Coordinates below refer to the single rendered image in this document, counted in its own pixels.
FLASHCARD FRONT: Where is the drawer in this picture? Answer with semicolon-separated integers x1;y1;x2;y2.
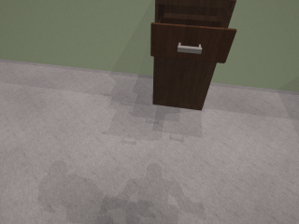
150;17;237;63

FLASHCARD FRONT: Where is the cabinet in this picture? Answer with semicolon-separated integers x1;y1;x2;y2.
152;0;236;111

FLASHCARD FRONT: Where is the handle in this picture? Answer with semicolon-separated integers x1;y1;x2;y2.
177;42;202;54

